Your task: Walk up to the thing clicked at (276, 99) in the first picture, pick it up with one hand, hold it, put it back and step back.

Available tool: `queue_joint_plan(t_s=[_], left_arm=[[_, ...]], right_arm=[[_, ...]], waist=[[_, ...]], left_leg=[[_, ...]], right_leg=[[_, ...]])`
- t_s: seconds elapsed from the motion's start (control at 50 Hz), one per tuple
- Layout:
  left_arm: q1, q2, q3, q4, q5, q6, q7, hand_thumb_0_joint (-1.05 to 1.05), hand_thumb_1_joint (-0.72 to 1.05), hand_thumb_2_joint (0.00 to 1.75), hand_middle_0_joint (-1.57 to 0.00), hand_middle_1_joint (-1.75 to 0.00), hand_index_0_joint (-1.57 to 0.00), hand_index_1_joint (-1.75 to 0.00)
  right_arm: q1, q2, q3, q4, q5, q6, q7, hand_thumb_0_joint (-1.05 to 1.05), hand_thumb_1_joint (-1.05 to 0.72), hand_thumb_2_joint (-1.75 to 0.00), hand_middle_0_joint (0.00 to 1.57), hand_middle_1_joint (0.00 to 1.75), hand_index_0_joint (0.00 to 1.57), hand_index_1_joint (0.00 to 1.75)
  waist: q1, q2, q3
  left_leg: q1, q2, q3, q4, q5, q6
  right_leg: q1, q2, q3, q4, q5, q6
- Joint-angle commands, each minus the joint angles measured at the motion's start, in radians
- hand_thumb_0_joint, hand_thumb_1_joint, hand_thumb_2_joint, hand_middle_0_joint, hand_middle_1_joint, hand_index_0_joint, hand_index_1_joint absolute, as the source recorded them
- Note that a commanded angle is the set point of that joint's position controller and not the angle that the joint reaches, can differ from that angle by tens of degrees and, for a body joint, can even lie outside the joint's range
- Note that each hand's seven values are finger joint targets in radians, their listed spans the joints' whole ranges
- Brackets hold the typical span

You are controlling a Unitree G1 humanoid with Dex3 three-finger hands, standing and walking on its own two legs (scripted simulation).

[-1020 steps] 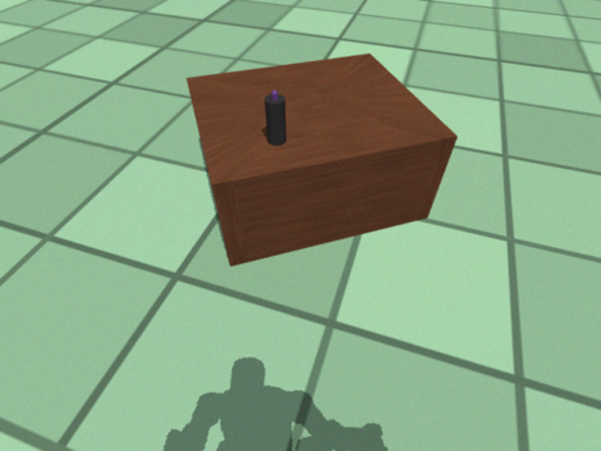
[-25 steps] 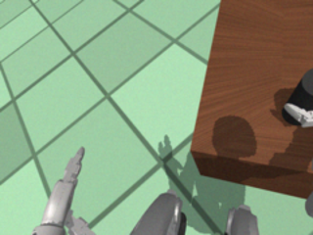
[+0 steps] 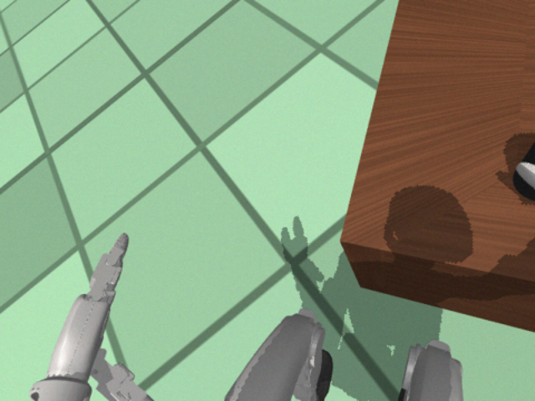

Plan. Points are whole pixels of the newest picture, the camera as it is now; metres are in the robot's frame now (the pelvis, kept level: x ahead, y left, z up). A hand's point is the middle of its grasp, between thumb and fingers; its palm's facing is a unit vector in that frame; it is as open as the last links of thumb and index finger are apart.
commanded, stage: lower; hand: right
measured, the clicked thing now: out of the picture +0.51 -0.24 -0.03
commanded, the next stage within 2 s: loosen in 0.14 s
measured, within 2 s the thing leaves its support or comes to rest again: rests again in 0.52 s
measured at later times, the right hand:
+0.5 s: hand out of the picture +0.52 -0.25 -0.05, palm faces +0.27 +0.96 +0.01, open 10.0 cm
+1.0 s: hand out of the picture +0.53 -0.25 -0.05, palm faces +0.26 +0.96 +0.02, open 16.7 cm
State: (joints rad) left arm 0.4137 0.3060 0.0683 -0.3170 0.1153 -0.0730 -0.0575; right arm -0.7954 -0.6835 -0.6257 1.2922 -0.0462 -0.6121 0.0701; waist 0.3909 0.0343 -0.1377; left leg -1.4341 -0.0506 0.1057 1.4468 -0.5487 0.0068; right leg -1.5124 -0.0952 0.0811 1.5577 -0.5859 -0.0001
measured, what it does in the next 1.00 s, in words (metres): stands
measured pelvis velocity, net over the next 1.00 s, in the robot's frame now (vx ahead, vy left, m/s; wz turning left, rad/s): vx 0.00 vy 0.00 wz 0.01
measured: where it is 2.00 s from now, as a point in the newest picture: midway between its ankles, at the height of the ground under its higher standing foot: outside the picture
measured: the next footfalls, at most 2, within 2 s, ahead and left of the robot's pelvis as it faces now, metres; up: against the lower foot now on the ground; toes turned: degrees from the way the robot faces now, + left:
none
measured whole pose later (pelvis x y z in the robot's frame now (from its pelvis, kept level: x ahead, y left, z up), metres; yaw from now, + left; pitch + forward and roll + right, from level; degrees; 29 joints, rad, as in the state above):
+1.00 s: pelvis +0.00 +0.00 -0.02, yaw +0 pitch +32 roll +8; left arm 0.46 0.33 0.11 -0.39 0.09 -0.09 -0.06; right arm -0.82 -0.71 -0.63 1.22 -0.05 -0.55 0.09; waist 0.40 0.04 -0.14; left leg -1.50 -0.05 0.11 1.50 -0.56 0.01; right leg -1.58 -0.09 0.09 1.62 -0.60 0.00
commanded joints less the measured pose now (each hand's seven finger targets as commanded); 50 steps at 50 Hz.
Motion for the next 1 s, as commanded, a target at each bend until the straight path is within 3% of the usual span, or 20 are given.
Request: queue_joint_plan(t_s=[0.0, 0.04, 0.08, 0.12, 0.2, 0.22, 0.24, 0.34, 0.42, 0.44, 0.48, 0.5, 0.54, 0.6, 0.64, 0.66, 0.82, 0.88, 0.9, 0.98], left_arm=[[0.022, 0.210, 0.173, -0.190, -0.013, -0.046, 0.029, 0.00, -0.56, 0.06, -0.05, -0.04, -0.04, -0.05], [0.048, 0.215, 0.177, -0.197, -0.013, -0.043, 0.028, 0.00, -0.55, 0.06, -0.05, -0.05, -0.04, -0.05], [0.060, 0.190, 0.152, -0.187, -0.012, -0.041, 0.025, 0.00, -0.55, 0.06, -0.05, -0.05, -0.04, -0.05], [0.056, 0.200, 0.163, -0.202, -0.014, -0.042, 0.026, 0.00, -0.56, 0.06, -0.05, -0.04, -0.04, -0.05], [0.071, 0.206, 0.174, -0.209, -0.016, -0.045, 0.027, 0.00, -0.56, 0.06, -0.05, -0.04, -0.04, -0.05], [0.058, 0.211, 0.179, -0.217, -0.017, -0.048, 0.029, 0.00, -0.56, 0.05, -0.05, -0.04, -0.04, -0.05], [0.063, 0.214, 0.188, -0.225, -0.018, -0.049, 0.029, 0.00, -0.56, 0.05, -0.06, -0.05, -0.05, -0.05], [0.085, 0.208, 0.188, -0.219, -0.021, -0.055, 0.023, 0.00, -0.51, 0.02, -0.05, -0.05, -0.06, -0.04], [0.072, 0.199, 0.177, -0.236, -0.023, -0.059, 0.024, 0.00, -0.52, 0.03, -0.06, -0.05, -0.06, -0.05], [0.077, 0.204, 0.183, -0.237, -0.024, -0.060, 0.026, 0.00, -0.54, 0.05, -0.05, -0.05, -0.06, -0.05], [0.086, 0.214, 0.191, -0.239, -0.025, -0.062, 0.027, 0.00, -0.55, 0.05, -0.05, -0.05, -0.05, -0.05], [0.081, 0.210, 0.186, -0.242, -0.026, -0.061, 0.027, 0.00, -0.55, 0.05, -0.05, -0.05, -0.05, -0.05], [0.099, 0.205, 0.187, -0.245, -0.029, -0.058, 0.027, 0.00, -0.55, 0.05, -0.05, -0.05, -0.05, -0.05], [0.100, 0.211, 0.194, -0.251, -0.029, -0.057, 0.025, 0.00, -0.55, 0.06, -0.05, -0.05, -0.05, -0.06], [0.089, 0.209, 0.193, -0.263, -0.030, -0.056, 0.024, 0.00, -0.56, 0.06, -0.06, -0.05, -0.05, -0.06], [0.100, 0.206, 0.193, -0.249, -0.032, -0.057, 0.024, 0.00, -0.56, 0.06, -0.06, -0.05, -0.05, -0.06], [0.120, 0.208, 0.200, -0.241, -0.032, -0.061, 0.023, 0.00, -0.57, 0.07, -0.06, -0.05, -0.05, -0.06], [0.115, 0.206, 0.194, -0.248, -0.031, -0.060, 0.021, 0.00, -0.58, 0.07, -0.06, -0.05, -0.04, -0.07], [0.120, 0.206, 0.196, -0.234, -0.036, -0.059, 0.021, 0.00, -0.55, 0.05, -0.06, -0.05, -0.05, -0.06], [0.090, 0.236, 0.233, -0.211, -0.035, -0.059, 0.029, 0.00, -0.55, 0.05, -0.06, -0.05, -0.05, -0.06]], right_arm=[[-0.435, -0.301, -0.022, -0.282, 0.014, -0.102, 0.008, 0.00, -0.13, -1.30, 1.23, 1.41, 1.28, 1.41], [-0.422, -0.284, -0.014, -0.269, 0.011, -0.094, 0.009, 0.00, -0.11, -1.31, 1.23, 1.42, 1.29, 1.42], [-0.422, -0.277, -0.016, -0.266, 0.014, -0.092, 0.012, 0.00, -0.11, -1.31, 1.23, 1.42, 1.28, 1.42], [-0.436, -0.304, -0.027, -0.285, 0.014, -0.090, 0.012, 0.00, -0.14, -1.31, 1.24, 1.42, 1.29, 1.42], [-0.405, -0.282, -0.002, -0.245, 0.006, -0.072, 0.017, 0.00, -0.14, -1.31, 1.24, 1.42, 1.29, 1.42], [-0.422, -0.297, -0.008, -0.263, 0.005, -0.072, 0.015, 0.00, -0.13, -1.29, 1.21, 1.40, 1.27, 1.40], [-0.400, -0.288, -0.005, -0.241, 0.004, -0.068, 0.013, 0.00, -0.07, -1.22, 1.23, 1.36, 1.28, 1.36], [-0.406, -0.287, -0.011, -0.233, 0.013, -0.054, 0.017, 0.00, 0.05, -0.82, 1.12, 1.03, 1.14, 1.03], [-0.410, -0.292, -0.011, -0.252, 0.014, -0.050, 0.019, 0.00, 0.29, -0.54, 1.02, 0.81, 1.04, 0.82], [-0.421, -0.294, -0.011, -0.265, 0.014, -0.050, 0.021, 0.00, 0.35, -0.56, 0.94, 0.79, 0.96, 0.79], [-0.398, -0.286, -0.008, -0.245, 0.014, -0.044, 0.022, 0.00, 0.42, -0.44, 0.87, 0.68, 0.89, 0.68], [-0.400, -0.301, -0.017, -0.260, 0.010, -0.042, 0.021, 0.00, 0.42, -0.40, 0.81, 0.63, 0.82, 0.63], [-0.378, -0.286, -0.008, -0.227, 0.004, -0.029, 0.022, 0.00, 0.47, -0.33, 0.75, 0.56, 0.77, 0.56], [-0.368, -0.274, -0.002, -0.216, 0.000, -0.015, 0.024, 0.00, 0.49, -0.27, 0.63, 0.46, 0.64, 0.47], [-0.365, -0.283, -0.009, -0.232, 0.001, -0.008, 0.023, 0.00, 0.51, -0.23, 0.55, 0.41, 0.57, 0.41], [-0.383, -0.269, 0.000, -0.232, 0.004, -0.005, 0.024, 0.00, 0.52, -0.22, 0.51, 0.38, 0.53, 0.38], [-0.384, -0.264, -0.001, -0.283, 0.007, -0.009, 0.016, 0.00, 0.56, -0.02, 0.15, 0.08, 0.16, 0.08], [-0.355, -0.263, -0.011, -0.276, 0.007, -0.010, 0.013, 0.00, 0.53, -0.02, 0.07, 0.04, 0.08, 0.04], [-0.358, -0.236, 0.002, -0.254, 0.010, -0.008, 0.016, 0.00, 0.55, -0.06, 0.06, 0.07, 0.07, 0.07], [-0.406, -0.312, -0.016, -0.341, 0.003, -0.011, 0.010, 0.00, 0.56, -0.06, 0.05, 0.06, 0.06, 0.06]], waist=[[-0.018, -0.457, -0.630], [-0.005, -0.461, -0.616], [-0.012, -0.470, -0.588], [-0.013, -0.490, -0.605], [0.009, -0.464, -0.551], [-0.004, -0.460, -0.560], [0.011, -0.451, -0.536], [0.007, -0.431, -0.536], [-0.001, -0.432, -0.564], [0.002, -0.424, -0.578], [0.014, -0.416, -0.554], [-0.002, -0.410, -0.567], [0.010, -0.409, -0.538], [0.007, -0.417, -0.525], [-0.013, -0.424, -0.539], [-0.002, -0.422, -0.529], [-0.008, -0.436, -0.571], [-0.011, -0.421, -0.553], [-0.001, -0.420, -0.534], [-0.014, -0.463, -0.575]], left_leg=[[0.210, -0.025, -0.038, -0.121, 0.257, 0.029], [0.192, -0.029, -0.032, -0.119, 0.250, 0.030], [0.175, -0.029, -0.029, -0.116, 0.237, 0.031], [0.174, -0.030, -0.029, -0.110, 0.242, 0.033], [0.171, -0.027, -0.043, -0.117, 0.214, 0.029], [0.168, -0.028, -0.045, -0.120, 0.204, 0.029], [0.160, -0.028, -0.043, -0.119, 0.196, 0.029], [0.177, -0.027, -0.050, -0.124, 0.204, 0.024], [0.189, -0.026, -0.054, -0.115, 0.218, 0.023], [0.186, -0.026, -0.052, -0.112, 0.216, 0.022], [0.193, -0.025, -0.053, -0.116, 0.221, 0.021], [0.195, -0.025, -0.048, -0.111, 0.222, 0.022], [0.181, -0.027, -0.052, -0.121, 0.203, 0.021], [0.168, -0.026, -0.041, -0.110, 0.196, 0.026], [0.166, -0.027, -0.041, -0.108, 0.194, 0.027], [0.154, -0.026, -0.042, -0.109, 0.183, 0.026], [0.146, -0.029, -0.026, -0.095, 0.238, 0.028], [0.166, -0.029, -0.023, -0.094, 0.246, 0.027], [0.140, -0.028, -0.021, -0.090, 0.226, 0.030], [0.143, -0.025, -0.035, -0.104, 0.208, 0.027]], right_leg=[[0.580, 0.026, 0.036, -0.172, 0.359, 0.000], [0.589, 0.023, 0.036, -0.174, 0.361, 0.002], [0.578, 0.023, 0.036, -0.174, 0.351, 0.004], [0.587, 0.023, 0.037, -0.172, 0.364, 0.005], [0.519, 0.023, 0.028, -0.159, 0.282, 0.002], [0.512, 0.024, 0.029, -0.160, 0.264, 0.000], [0.500, 0.023, 0.029, -0.162, 0.251, 0.000], [0.472, 0.025, 0.026, -0.148, 0.246, -0.006], [0.464, 0.024, 0.024, -0.139, 0.257, -0.008], [0.471, 0.024, 0.027, -0.136, 0.256, -0.007], [0.448, 0.025, 0.025, -0.134, 0.246, -0.008], [0.454, 0.026, 0.027, -0.137, 0.253, -0.008], [0.441, 0.024, 0.024, -0.139, 0.227, -0.009], [0.443, 0.025, 0.027, -0.153, 0.224, -0.005], [0.443, 0.027, 0.026, -0.155, 0.226, -0.005], [0.443, 0.025, 0.026, -0.151, 0.212, -0.004], [0.516, 0.021, 0.029, -0.141, 0.316, -0.003], [0.491, 0.025, 0.029, -0.147, 0.312, -0.004], [0.491, 0.024, 0.032, -0.153, 0.297, -0.001], [0.525, 0.023, 0.025, -0.154, 0.272, -0.002]])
